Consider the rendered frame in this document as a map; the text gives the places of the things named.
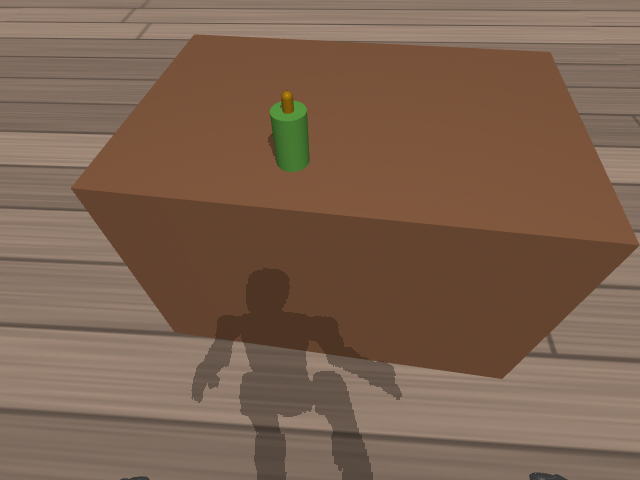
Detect bottle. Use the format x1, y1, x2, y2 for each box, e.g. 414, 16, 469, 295
270, 91, 310, 172

